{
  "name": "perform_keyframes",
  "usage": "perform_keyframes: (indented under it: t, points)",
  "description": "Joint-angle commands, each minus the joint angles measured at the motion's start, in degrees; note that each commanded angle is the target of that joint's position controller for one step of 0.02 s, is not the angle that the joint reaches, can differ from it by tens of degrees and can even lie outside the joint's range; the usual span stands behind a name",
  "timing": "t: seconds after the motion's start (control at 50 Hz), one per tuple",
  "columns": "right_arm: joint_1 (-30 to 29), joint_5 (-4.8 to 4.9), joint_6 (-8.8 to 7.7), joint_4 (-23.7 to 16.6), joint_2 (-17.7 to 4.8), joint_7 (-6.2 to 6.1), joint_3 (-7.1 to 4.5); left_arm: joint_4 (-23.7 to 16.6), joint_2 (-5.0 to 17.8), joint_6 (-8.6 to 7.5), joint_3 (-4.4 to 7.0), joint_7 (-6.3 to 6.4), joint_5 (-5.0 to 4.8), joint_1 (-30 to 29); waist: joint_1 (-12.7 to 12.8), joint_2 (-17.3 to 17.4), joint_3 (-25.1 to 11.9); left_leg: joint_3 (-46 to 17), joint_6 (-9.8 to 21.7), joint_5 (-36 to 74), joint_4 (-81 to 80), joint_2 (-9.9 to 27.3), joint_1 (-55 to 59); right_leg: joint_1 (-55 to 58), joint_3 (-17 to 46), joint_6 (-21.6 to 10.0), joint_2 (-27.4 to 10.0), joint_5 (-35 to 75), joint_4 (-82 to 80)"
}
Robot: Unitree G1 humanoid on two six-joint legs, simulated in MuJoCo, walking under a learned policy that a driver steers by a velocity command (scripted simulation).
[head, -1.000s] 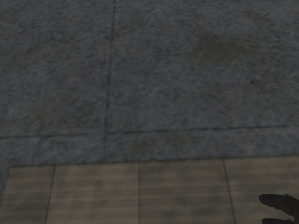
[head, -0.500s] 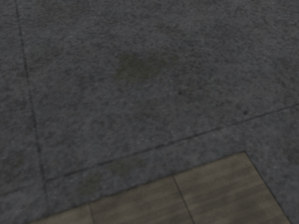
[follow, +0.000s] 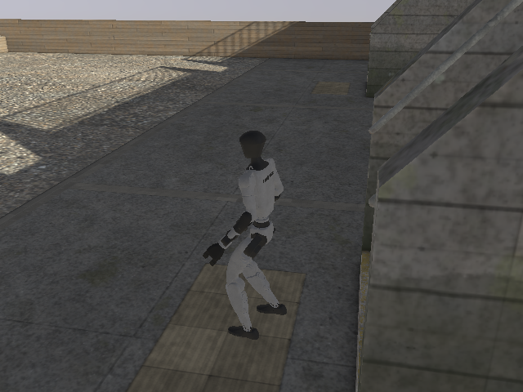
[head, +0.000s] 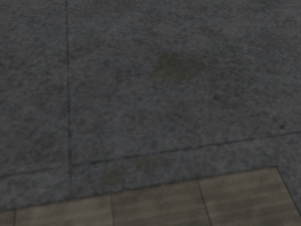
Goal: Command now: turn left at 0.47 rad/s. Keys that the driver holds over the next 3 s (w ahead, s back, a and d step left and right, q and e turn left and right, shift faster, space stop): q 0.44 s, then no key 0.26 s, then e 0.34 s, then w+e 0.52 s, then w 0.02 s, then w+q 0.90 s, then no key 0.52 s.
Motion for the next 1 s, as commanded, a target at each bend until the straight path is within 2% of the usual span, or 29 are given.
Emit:
perform_keyframes:
  t: [0.02, 0.04, 0.08, 0.16, 0.24, 0.3, 0.32, 0.34, 0.36, 0.38, 0.4, 0.42, 0.44, 0.5, 0.54, 0.6, 0.64, 0.68, 0.7, 0.72, 0.74, 0.76, 0.78, 0.8, 0.84, 0.88, 0.92, 0.96, 1.0]
  points:
    - [-1.57, 1.29, -2.27, -5.20, -9.62, -1.11, -2.17, -4.79, 5.19, -1.12, 1.08, 0.42, -0.05, -1.45, 0.20, 4.04, -10.29, -25.82, 11.61, 19.16, -17.99, 17.59, 16.39, -11.86, 5.95, -0.48, -0.68, 1.58, 10.86]
    - [-2.86, 1.92, -1.68, -5.40, -8.46, -1.65, -1.80, -4.37, 5.34, -1.24, 1.24, 0.67, 0.21, -1.51, 0.60, 4.55, -10.34, -23.38, 9.63, 16.59, -18.36, 15.26, 15.24, -9.64, 5.19, -0.19, -1.02, 4.46, 7.04]
    - [-2.45, 1.99, -0.37, -5.33, -8.23, -1.86, -1.65, -3.55, 3.56, -1.12, 0.82, 0.43, -0.26, -0.62, 0.62, 7.01, -10.24, -21.12, 8.63, 13.89, -19.23, 12.03, 14.76, -6.30, 3.34, 0.69, 0.38, 7.55, 0.74]
    - [-2.48, 1.57, 0.61, -5.84, -9.09, -1.84, -2.32, -2.84, 2.38, -1.21, 0.30, -0.57, -0.44, -0.75, -0.06, 9.55, -9.50, -22.34, 8.78, 6.26, -20.16, 10.89, 13.47, -0.54, 2.83, 1.27, 1.77, 7.33, -12.26]
    - [-3.34, 1.80, 1.78, -6.61, -9.76, -1.83, -3.01, -1.92, 4.32, -2.21, 0.93, -2.28, -0.79, 0.97, -0.40, 11.35, -8.71, -27.41, 8.29, 1.71, -20.79, 10.62, 11.54, 3.66, 2.90, 0.40, 2.80, 9.07, -21.55]
    - [-5.24, 2.93, 2.40, -7.32, -9.32, -2.20, -3.03, 0.29, 4.33, -2.79, 1.45, -3.10, -0.35, 5.66, 2.32, 10.56, -8.78, -26.53, 4.75, -2.24, -18.29, 7.04, 6.99, 12.89, 1.02, -2.28, 2.66, 17.91, -35.94]
    - [-4.88, 2.93, 2.40, -7.49, -7.95, -2.31, -2.64, 0.67, 6.63, -2.63, 2.17, -3.06, 0.45, 7.30, 2.30, 7.47, -8.69, -23.58, 2.13, -6.80, -13.70, 4.20, 1.08, 18.06, 4.89, -4.51, -3.37, 18.94, -38.34]
    - [-4.08, 2.92, 2.12, -8.28, -5.60, -2.26, -2.18, -0.38, 11.70, -2.23, 3.03, -2.74, 1.97, 6.71, 0.98, -6.29, -7.49, -13.40, -1.26, -14.85, 1.14, -4.13, -9.52, 20.55, 18.64, -10.73, -16.67, 23.75, -42.19]
    - [-5.03, 2.29, 1.14, -9.33, -8.86, -2.17, -3.47, -1.46, 13.11, -2.83, 3.33, -3.26, 4.25, 3.81, 0.70, -13.43, -5.85, -8.57, -3.88, -19.70, 16.29, -5.11, -12.12, 11.72, 28.35, -17.97, -25.83, 30.30, -45.01]
    - [-3.13, 1.80, 0.98, -7.72, -11.85, -1.98, -4.56, -3.23, 9.60, -3.47, 2.28, -2.89, 3.65, -1.20, -1.13, -8.11, -5.34, -10.45, -4.92, -15.59, 24.79, -2.54, -10.68, 10.33, 23.72, -17.62, -23.42, 30.82, -44.47]
    - [-0.74, 2.01, 1.51, -5.84, -11.51, -1.95, -4.76, -3.59, 6.87, -3.67, 1.50, -2.58, 2.29, -4.48, -2.54, -5.90, -4.63, -9.58, -5.54, -11.48, 28.14, -2.45, -10.92, 10.55, 17.09, -14.22, -18.83, 30.15, -43.25]
    - [0.84, 1.96, 2.30, -4.45, -9.95, -2.26, -4.49, -3.95, 5.51, -3.69, 0.98, -2.31, 1.19, -5.28, -2.30, -5.21, -4.52, -8.95, -6.46, -8.39, 31.45, -2.39, -12.03, 12.45, 13.04, -12.25, -15.92, 29.34, -42.33]
    - [1.13, 1.87, 2.87, -4.52, -8.84, -2.24, -4.19, -3.69, 5.09, -3.60, 0.59, -2.08, 0.51, -4.73, -1.69, -5.30, -3.82, -8.59, -7.33, -6.95, 34.48, -2.20, -13.26, 13.42, 10.97, -12.42, -15.56, 32.96, -41.56]
    - [-2.36, 2.72, 3.32, -6.33, -6.47, -2.54, -3.31, -1.95, 5.57, -3.06, 0.21, -1.77, 0.59, 0.75, 1.39, -5.86, -4.19, -6.77, -9.02, -4.62, 29.17, -2.37, -13.25, 17.72, 7.34, -13.73, -14.12, 36.82, -41.10]
    - [-4.16, 2.25, 3.25, -7.37, -5.22, -2.67, -2.71, -0.88, 6.83, -2.86, 0.49, -1.71, 0.64, 2.98, 2.93, -7.87, -5.15, -6.78, -9.70, -5.85, 21.67, -1.47, -12.25, 22.16, 7.64, -14.21, -15.16, 37.38, -40.30]
    - [-4.67, 1.68, 3.02, -8.04, -3.27, -2.12, -1.53, -0.27, 8.68, -2.86, 0.80, -2.36, 0.08, 1.38, 2.74, -9.96, -5.92, -2.73, -8.89, -10.18, 8.71, 1.05, -2.41, 19.72, 5.40, -13.87, -15.53, 37.86, -39.62]
    - [-4.93, 1.65, 2.77, -8.31, -3.93, -1.88, -1.40, 0.65, 9.88, -2.91, 1.13, -2.71, -0.67, 1.89, 3.37, -11.15, -5.40, 0.58, -8.09, -10.03, 1.10, 0.96, 2.73, 17.99, 5.25, -13.75, -15.57, 39.97, -38.34]
    - [-1.56, 1.78, 2.80, -6.45, -3.95, -1.71, -1.53, 1.61, 9.84, -2.88, 0.72, -3.15, -1.51, 1.54, 1.31, -10.26, -5.54, 2.96, -6.11, 0.31, -12.79, 0.01, 10.10, 16.54, 4.49, -12.46, -14.82, 42.71, -35.82]
    - [-0.14, 1.55, 2.82, -5.59, -4.56, -1.59, -1.60, 2.63, 8.94, -3.13, 0.30, -3.31, -1.83, 3.10, 0.69, -8.87, -5.50, 2.49, -4.46, 8.53, -20.63, 0.06, 15.24, 14.79, 3.80, -10.08, -13.86, 42.13, -34.61]
    - [1.32, 1.26, 2.89, -5.31, -6.31, -1.96, -1.72, 3.24, 6.82, -3.85, -0.75, -3.75, -0.87, 4.74, 1.28, -5.29, -8.09, -3.17, -2.80, 18.47, -20.40, 4.32, 24.61, 9.76, 2.55, -6.17, -11.91, 37.68, -32.69]
    - [2.63, 0.51, 3.08, -5.38, -10.47, -2.78, -2.20, 2.71, 3.16, -4.83, -2.25, -4.74, 1.85, 6.46, 3.61, 7.65, -11.83, -12.17, 0.84, 41.96, -14.54, 14.20, 32.25, 3.34, -1.84, -1.45, -6.81, 23.06, -26.76]
    - [-0.75, 0.13, 2.54, -4.59, -6.29, -2.32, -1.02, 2.67, 2.94, -4.80, -2.51, -4.73, 1.55, 4.98, 3.34, 12.19, -12.31, -12.67, 6.84, 37.18, -15.03, 17.19, 23.00, 7.50, -1.63, 0.46, -5.69, 10.37, -29.69]
    - [-4.75, 0.05, 1.69, -5.70, -3.73, -1.76, -0.34, 3.35, 5.78, -4.27, -2.03, -4.59, 0.97, 3.44, 3.56, 7.87, -9.92, -9.91, 6.33, 28.56, -15.97, 13.99, 20.89, 9.87, -1.55, 1.24, -5.92, 14.67, -30.35]
    - [-5.42, -0.11, 1.09, -5.20, -4.46, -1.78, -0.69, 3.12, 6.71, -3.86, -1.84, -4.39, 0.48, 1.10, 2.75, 7.73, -8.68, -7.80, 3.97, 22.36, -16.00, 11.32, 20.81, 9.19, -1.80, 1.15, -5.24, 21.24, -30.81]
    - [-4.19, -0.16, 0.75, -4.60, -7.48, -1.72, -1.52, 2.85, 9.10, -2.34, -1.32, -3.87, 0.16, 0.16, 1.36, 7.74, -5.57, -6.68, 2.72, 20.40, -16.22, 10.28, 18.79, 7.44, -1.70, 0.85, -4.96, 26.32, -28.57]
    - [-2.45, -0.02, 0.88, -4.23, -8.31, -2.10, -1.90, 2.89, 8.75, -1.50, -1.04, -3.53, -0.62, 1.11, 1.13, 9.00, -4.07, -7.16, 4.30, 21.91, -16.48, 12.64, 18.10, 4.75, -2.41, 0.81, -3.49, 20.24, -24.32]
    - [-1.97, -0.03, 0.80, -4.53, -8.56, -2.53, -2.14, 2.73, 8.49, -0.73, -0.60, -3.17, -0.89, 1.32, -0.30, 12.04, -3.33, -10.89, 9.19, 24.48, -18.45, 18.56, 17.82, -0.80, -2.21, 0.78, -2.51, 3.16, -12.47]
    - [-1.98, -0.03, 0.03, -4.41, -8.43, -2.62, -2.15, 2.80, 8.47, 0.19, 0.36, -3.04, -1.39, 2.21, -0.51, 10.00, -2.99, -12.13, 13.16, 29.95, -19.65, 23.31, 17.76, -6.09, 2.13, 1.27, -3.50, -4.82, 2.60]
    - [-5.72, 0.83, -0.55, -4.36, -7.24, -2.44, -2.00, 3.10, 7.53, 1.01, 0.56, -2.74, -1.49, 3.58, 1.35, 7.04, -2.41, -8.22, 11.54, 28.04, -19.72, 21.82, 18.00, -7.37, 2.85, 1.64, -4.32, -0.14, 2.07]
Next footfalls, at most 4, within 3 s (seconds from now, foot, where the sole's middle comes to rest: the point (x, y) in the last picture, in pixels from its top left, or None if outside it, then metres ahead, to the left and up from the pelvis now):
0.32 right None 0.03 -0.14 -0.76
0.72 left None -0.07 0.11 -0.76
1.20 right None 0.00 -0.13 -0.76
1.72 left None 0.38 0.04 -0.76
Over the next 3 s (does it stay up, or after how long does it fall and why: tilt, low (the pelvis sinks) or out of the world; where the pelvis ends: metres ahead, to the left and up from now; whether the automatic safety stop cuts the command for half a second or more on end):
stays up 0.76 0.01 0.01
